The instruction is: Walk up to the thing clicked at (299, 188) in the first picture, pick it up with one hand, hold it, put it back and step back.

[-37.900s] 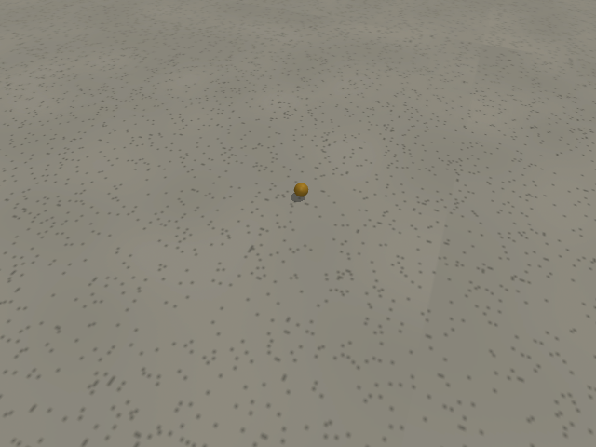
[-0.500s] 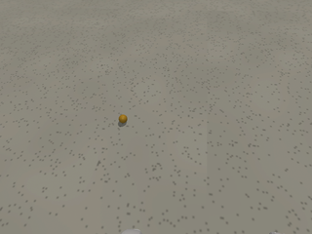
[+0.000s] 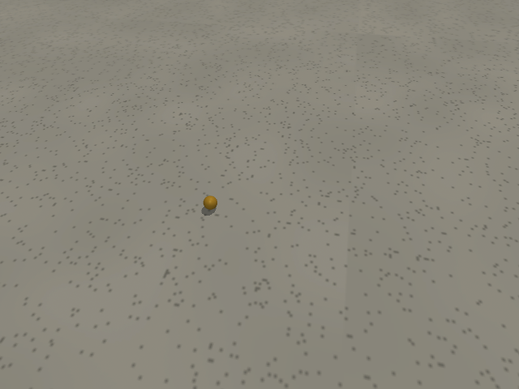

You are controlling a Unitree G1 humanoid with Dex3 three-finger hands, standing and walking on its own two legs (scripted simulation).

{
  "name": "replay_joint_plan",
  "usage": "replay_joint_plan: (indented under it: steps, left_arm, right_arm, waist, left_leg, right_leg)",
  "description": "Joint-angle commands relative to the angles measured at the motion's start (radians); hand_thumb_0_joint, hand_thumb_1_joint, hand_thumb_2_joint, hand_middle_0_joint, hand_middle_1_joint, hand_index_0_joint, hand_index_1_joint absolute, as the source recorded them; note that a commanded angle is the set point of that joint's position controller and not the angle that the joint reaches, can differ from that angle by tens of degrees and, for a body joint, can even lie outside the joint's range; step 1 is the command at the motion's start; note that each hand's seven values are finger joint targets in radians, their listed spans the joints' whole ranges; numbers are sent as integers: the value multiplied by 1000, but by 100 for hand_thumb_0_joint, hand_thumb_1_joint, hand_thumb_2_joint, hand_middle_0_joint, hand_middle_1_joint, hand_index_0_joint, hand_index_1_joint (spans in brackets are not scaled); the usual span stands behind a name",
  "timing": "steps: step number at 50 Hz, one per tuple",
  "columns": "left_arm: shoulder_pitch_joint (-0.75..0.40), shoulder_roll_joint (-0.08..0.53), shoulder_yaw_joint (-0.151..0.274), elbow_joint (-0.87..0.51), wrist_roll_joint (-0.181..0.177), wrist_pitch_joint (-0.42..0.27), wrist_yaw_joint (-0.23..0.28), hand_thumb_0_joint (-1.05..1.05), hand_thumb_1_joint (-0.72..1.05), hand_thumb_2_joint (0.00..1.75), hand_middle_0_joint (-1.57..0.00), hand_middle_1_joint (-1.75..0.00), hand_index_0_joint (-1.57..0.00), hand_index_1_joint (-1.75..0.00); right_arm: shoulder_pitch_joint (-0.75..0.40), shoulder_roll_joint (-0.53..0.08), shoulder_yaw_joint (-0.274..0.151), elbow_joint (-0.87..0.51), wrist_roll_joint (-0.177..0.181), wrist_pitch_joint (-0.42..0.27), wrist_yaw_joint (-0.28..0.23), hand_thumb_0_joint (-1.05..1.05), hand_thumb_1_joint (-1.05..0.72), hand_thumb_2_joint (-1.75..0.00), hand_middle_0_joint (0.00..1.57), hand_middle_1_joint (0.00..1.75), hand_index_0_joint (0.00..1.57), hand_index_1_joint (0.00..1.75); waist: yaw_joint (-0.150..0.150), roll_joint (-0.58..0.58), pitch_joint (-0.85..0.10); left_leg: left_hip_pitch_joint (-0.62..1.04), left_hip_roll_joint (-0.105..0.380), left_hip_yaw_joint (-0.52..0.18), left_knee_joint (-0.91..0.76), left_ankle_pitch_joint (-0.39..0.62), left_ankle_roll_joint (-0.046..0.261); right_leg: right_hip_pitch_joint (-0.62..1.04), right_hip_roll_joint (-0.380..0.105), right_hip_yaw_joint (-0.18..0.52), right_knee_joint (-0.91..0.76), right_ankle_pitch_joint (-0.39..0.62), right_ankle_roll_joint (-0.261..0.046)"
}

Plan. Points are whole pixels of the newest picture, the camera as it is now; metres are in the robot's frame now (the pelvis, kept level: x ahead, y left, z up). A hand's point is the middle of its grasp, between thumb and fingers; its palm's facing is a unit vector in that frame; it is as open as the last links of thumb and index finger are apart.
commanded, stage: step back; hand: left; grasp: from above
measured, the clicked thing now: (210, 202) +1.07 +0.28 -0.73
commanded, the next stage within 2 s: stand in 0.46 s
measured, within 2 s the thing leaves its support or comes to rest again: neither
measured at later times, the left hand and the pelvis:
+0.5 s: hand out of the picture +0.11 +0.30 -0.15, palm faces +0.01 -0.93 -0.36, open 7.4 cm; pelvis +0.03 +0.04 +0.00, yaw +0 degrees
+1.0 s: hand out of the picture +0.12 +0.28 -0.14, palm faces -0.03 -0.94 -0.34, open 7.4 cm; pelvis +0.04 +0.03 +0.02, yaw +0 degrees
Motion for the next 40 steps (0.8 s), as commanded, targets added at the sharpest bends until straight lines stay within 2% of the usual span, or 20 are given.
replay_joint_plan:
  steps: [1, 7, 9, 11, 12, 13, 14, 15, 17, 18, 20, 21, 22, 23, 24, 26, 30, 35, 39, 40]
  left_arm:
    - [-54, 279, 67, -72, -15, -33, 25, 0, 90, 90, -20, -30, -20, -30]
    - [-69, 268, 52, -74, -20, -20, 24, 0, 90, 90, -20, -30, -20, -30]
    - [-83, 273, 47, -79, -30, -6, 25, 0, 90, 90, -20, -30, -20, -30]
    - [-86, 252, 36, -86, -34, 8, 26, 0, 90, 90, -20, -30, -20, -30]
    - [-76, 228, 29, -94, -38, 11, 27, 0, 90, 90, -20, -30, -20, -30]
    - [-65, 196, 19, -95, -48, 18, 27, 0, 90, 90, -20, -30, -20, -30]
    - [-45, 206, 20, -69, -60, 31, 31, 0, 90, 90, -20, -30, -20, -30]
    - [-54, 213, 19, -47, -53, 33, 32, 0, 90, 90, -20, -30, -20, -30]
    - [-40, 211, 16, -19, -44, 28, 26, 0, 90, 90, -20, -30, -20, -30]
    - [-20, 218, 17, -6, -40, 23, 24, 0, 90, 90, -20, -30, -20, -30]
    - [-27, 245, 26, 6, -38, 15, 27, 0, 90, 90, -20, -30, -20, -30]
    - [-52, 258, 27, 9, -37, 12, 27, 0, 90, 90, -20, -30, -20, -30]
    - [-87, 268, 23, 2, -35, 11, 24, 0, 90, 90, -20, -30, -20, -30]
    - [-106, 219, -7, 32, -38, 15, 13, 0, 90, 90, -20, -30, -20, -30]
    - [-124, 202, -12, 34, -41, 17, 9, 0, 90, 90, -20, -30, -20, -30]
    - [-113, 199, -18, 50, -42, 15, 9, 0, 90, 90, -20, -30, -20, -30]
    - [-138, 217, -19, 82, -40, 6, 7, 0, 90, 90, -20, -30, -20, -30]
    - [-155, 214, -23, 99, -40, 3, 9, 0, 90, 90, -20, -30, -20, -30]
    - [-150, 210, -23, 115, -38, 8, 7, 0, 90, 90, -20, -30, -20, -30]
    - [-157, 214, -21, 115, -36, 7, 7, 0, 90, 90, -20, -30, -20, -30]
  right_arm:
    - [3, -167, -40, -53, 10, -39, -10, 0, -90, -90, 20, 30, 20, 30]
    - [-26, -133, -31, -50, 4, -35, -7, 0, -90, -90, 20, 30, 20, 30]
    - [-21, -129, -30, -40, 5, -42, -12, 0, -90, -90, 20, 30, 20, 30]
    - [-5, -148, -40, -19, 2, -48, -19, 0, -90, -90, 20, 30, 20, 30]
    - [-7, -192, -50, -19, -3, -52, -24, 0, -90, -90, 20, 30, 20, 30]
    - [-34, -225, -52, -34, -5, -57, -28, 0, -90, -90, 20, 30, 20, 30]
    - [-96, -253, -46, -47, 9, -57, -26, 0, -90, -90, 20, 30, 20, 30]
    - [-136, -248, -47, -45, 10, -53, -24, 0, -90, -90, 20, 30, 20, 30]
    - [-184, -223, -32, -40, 1, -44, -24, 0, -90, -90, 20, 30, 20, 30]
    - [-204, -205, -23, -43, 6, -43, -23, 0, -90, -90, 20, 30, 20, 30]
    - [-218, -173, -13, -35, 12, -44, -24, 0, -90, -90, 20, 30, 20, 30]
    - [-211, -161, -11, -26, 12, -42, -22, 0, -90, -90, 20, 30, 20, 30]
    - [-188, -150, -7, -10, 14, -41, -20, 0, -90, -90, 20, 30, 20, 30]
    - [-161, -171, -4, 8, 25, -48, -12, 0, -90, -90, 20, 30, 20, 30]
    - [-179, -179, -4, 19, 21, -56, -9, 0, -90, -90, 20, 30, 20, 30]
    - [-224, -186, -6, 22, 19, -60, -6, 0, -90, -90, 20, 30, 20, 30]
    - [-199, -163, 7, 48, 22, -68, -3, 0, -90, -90, 20, 30, 20, 30]
    - [-230, -155, 6, 66, 25, -67, -3, 0, -90, -90, 20, 30, 20, 30]
    - [-236, -157, 6, 82, 22, -63, -1, 0, -90, -90, 20, 30, 20, 30]
    - [-234, -157, 6, 82, 22, -64, 0, 0, -90, -90, 20, 30, 20, 30]
  waist:
    - [-9, -116, 24]
    - [-4, -224, -36]
    - [-20, -228, -71]
    - [-36, -157, -100]
    - [-28, -52, -142]
    - [-14, 43, -164]
    - [0, 74, -178]
    - [0, 93, -154]
    - [22, 109, -122]
    - [28, 97, -117]
    - [18, 52, -119]
    - [1, 33, -108]
    - [-17, 2, -116]
    - [-40, 23, -122]
    - [-31, 30, -109]
    - [-11, 18, -114]
    - [-32, -47, -109]
    - [-28, -61, -115]
    - [-22, -43, -73]
    - [-25, -48, -86]
  left_leg:
    - [-145, 50, -71, 43, 80, 0]
    - [0, 55, 85, -195, 137, -11]
    - [78, 49, 134, -320, 247, -7]
    - [171, 52, 102, -422, 468, 17]
    - [222, 146, -3, -426, 631, 52]
    - [220, 267, -151, -475, 680, 112]
    - [166, 336, -210, -473, 623, 209]
    - [105, 352, -219, -482, 596, 224]
    - [46, 290, -119, -484, 474, 156]
    - [39, 248, -74, -457, 451, 110]
    - [25, 178, -17, -383, 482, 49]
    - [30, 160, -9, -391, 416, 31]
    - [103, 158, -2, -426, 365, 29]
    - [159, 170, -25, -486, 353, 37]
    - [153, 195, -55, -522, 369, 41]
    - [162, 199, -51, -525, 404, 43]
    - [232, 187, -15, -538, 532, 25]
    - [276, 178, 11, -557, 544, 15]
    - [239, 169, 12, -609, 392, 5]
    - [247, 175, 13, -608, 424, 7]
  right_leg:
    - [58, -268, 306, -303, 95, -112]
    - [55, -240, 148, -189, 481, -96]
    - [58, -227, 117, -99, 569, -82]
    - [31, -184, 96, -3, 491, -31]
    - [4, -140, 69, 65, 402, -1]
    - [-25, -63, 46, 143, 202, 29]
    - [6, -18, 31, 138, -21, 33]
    - [46, -24, 40, 122, -157, 27]
    - [89, -38, 55, 6, -107, 15]
    - [103, -53, 73, -45, 27, 14]
    - [142, -97, 148, -109, 232, 4]
    - [107, -122, 188, -135, 201, -8]
    - [51, -142, 210, -150, 178, -16]
    - [40, -125, 170, -179, 109, 2]
    - [61, -92, 130, -171, 100, 17]
    - [99, -100, 124, -212, 135, 25]
    - [111, -119, 129, -249, 236, 28]
    - [122, -134, 134, -304, 274, 33]
    - [106, -130, 135, -345, 146, 37]
    - [125, -134, 133, -339, 174, 35]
